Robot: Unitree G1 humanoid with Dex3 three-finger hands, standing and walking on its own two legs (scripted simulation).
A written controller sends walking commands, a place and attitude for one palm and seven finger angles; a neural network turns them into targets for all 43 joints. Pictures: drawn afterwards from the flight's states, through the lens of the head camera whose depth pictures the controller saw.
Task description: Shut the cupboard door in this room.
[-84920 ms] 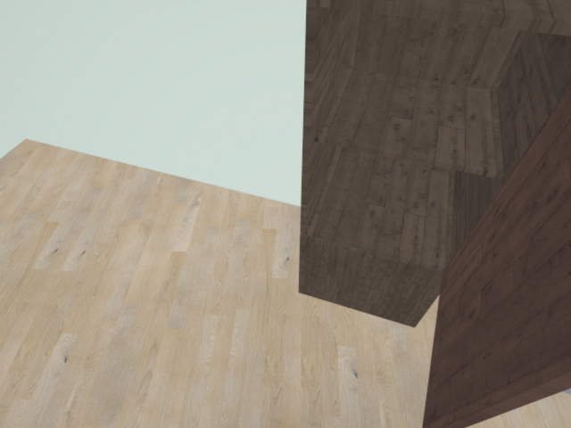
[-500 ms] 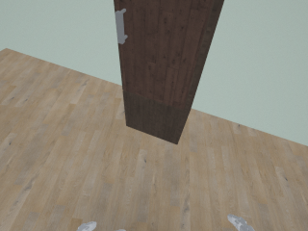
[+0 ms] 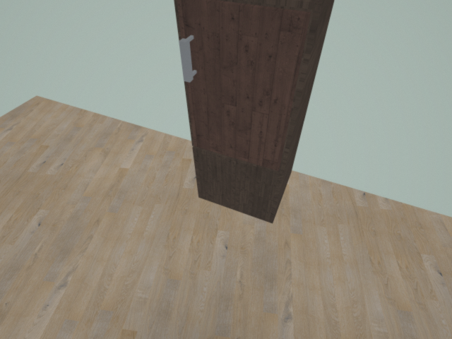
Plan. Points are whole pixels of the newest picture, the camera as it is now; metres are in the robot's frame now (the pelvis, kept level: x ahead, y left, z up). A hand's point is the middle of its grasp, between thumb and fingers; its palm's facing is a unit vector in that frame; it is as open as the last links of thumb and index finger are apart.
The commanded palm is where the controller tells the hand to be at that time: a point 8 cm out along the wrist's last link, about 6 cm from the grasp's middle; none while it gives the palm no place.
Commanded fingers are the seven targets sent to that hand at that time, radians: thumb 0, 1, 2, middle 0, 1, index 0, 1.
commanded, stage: let the arm hang, fingers relaxed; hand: left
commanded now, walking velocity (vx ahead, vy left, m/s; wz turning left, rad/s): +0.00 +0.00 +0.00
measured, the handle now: (189, 58) +0.92 +0.16 +0.07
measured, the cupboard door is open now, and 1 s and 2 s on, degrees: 0 0 0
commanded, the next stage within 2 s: look to check the result in 0.36 s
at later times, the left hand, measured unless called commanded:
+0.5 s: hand out of the picture -0.01 +0.16 -0.18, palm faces +0.03 -0.99 -0.16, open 7.3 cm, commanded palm none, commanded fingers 0.00 0.90 0.90 -0.20 -0.30 -0.20 -0.30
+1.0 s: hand out of the picture +0.00 +0.16 -0.17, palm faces +0.03 -0.98 -0.18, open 7.4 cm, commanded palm none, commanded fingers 0.00 0.90 0.90 -0.20 -0.30 -0.20 -0.30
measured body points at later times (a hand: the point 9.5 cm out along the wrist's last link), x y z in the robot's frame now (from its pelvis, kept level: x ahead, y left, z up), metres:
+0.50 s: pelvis +0.02 +0.00 +0.00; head +0.02 +0.00 +0.45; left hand -0.01 +0.21 -0.16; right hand +0.01 -0.22 -0.16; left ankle +0.09 +0.11 -0.74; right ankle -0.04 -0.12 -0.74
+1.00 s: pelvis +0.03 -0.01 +0.00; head +0.04 +0.00 +0.45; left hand +0.00 +0.21 -0.16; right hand +0.04 -0.24 -0.16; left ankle +0.09 +0.11 -0.74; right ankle -0.04 -0.12 -0.74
